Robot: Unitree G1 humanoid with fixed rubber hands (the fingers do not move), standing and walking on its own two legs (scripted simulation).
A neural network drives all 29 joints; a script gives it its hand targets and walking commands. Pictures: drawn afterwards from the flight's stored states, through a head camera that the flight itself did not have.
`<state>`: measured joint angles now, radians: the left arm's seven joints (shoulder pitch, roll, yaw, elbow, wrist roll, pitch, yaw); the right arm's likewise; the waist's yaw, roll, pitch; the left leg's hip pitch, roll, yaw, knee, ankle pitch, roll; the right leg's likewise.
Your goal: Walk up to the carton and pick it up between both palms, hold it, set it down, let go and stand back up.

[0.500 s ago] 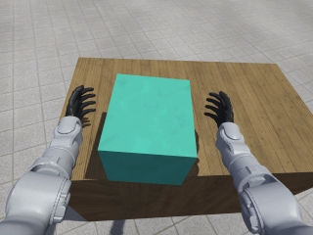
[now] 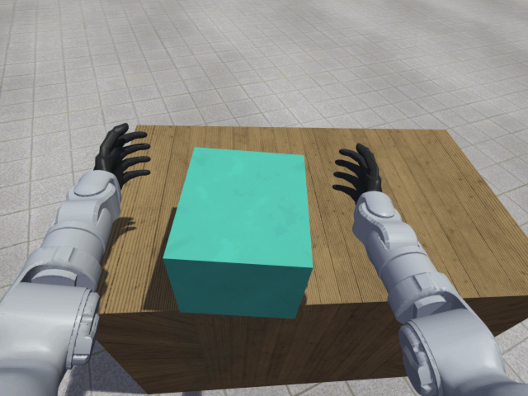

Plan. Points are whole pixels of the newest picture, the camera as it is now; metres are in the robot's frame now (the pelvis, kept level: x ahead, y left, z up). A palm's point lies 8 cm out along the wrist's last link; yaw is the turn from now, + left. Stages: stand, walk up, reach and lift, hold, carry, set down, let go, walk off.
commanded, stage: set down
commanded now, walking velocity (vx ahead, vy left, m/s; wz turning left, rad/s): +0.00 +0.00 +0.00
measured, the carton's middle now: (243, 231) +0.43 +0.02 -0.02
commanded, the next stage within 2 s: none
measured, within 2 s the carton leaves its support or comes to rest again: neither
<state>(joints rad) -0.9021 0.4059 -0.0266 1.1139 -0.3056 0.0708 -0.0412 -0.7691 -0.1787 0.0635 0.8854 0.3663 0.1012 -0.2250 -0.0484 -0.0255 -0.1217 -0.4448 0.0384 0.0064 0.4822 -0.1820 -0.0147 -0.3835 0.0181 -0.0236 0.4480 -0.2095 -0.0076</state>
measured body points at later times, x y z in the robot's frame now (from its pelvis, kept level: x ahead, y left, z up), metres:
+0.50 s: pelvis +0.01 +0.01 +0.00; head +0.03 +0.03 +0.45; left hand +0.37 +0.24 +0.04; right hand +0.34 -0.18 +0.05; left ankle +0.03 +0.13 -0.74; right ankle +0.00 -0.11 -0.74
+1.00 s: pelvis +0.01 +0.01 +0.00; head +0.02 +0.03 +0.45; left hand +0.26 +0.24 -0.02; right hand +0.24 -0.17 -0.01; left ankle +0.03 +0.13 -0.74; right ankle +0.00 -0.11 -0.74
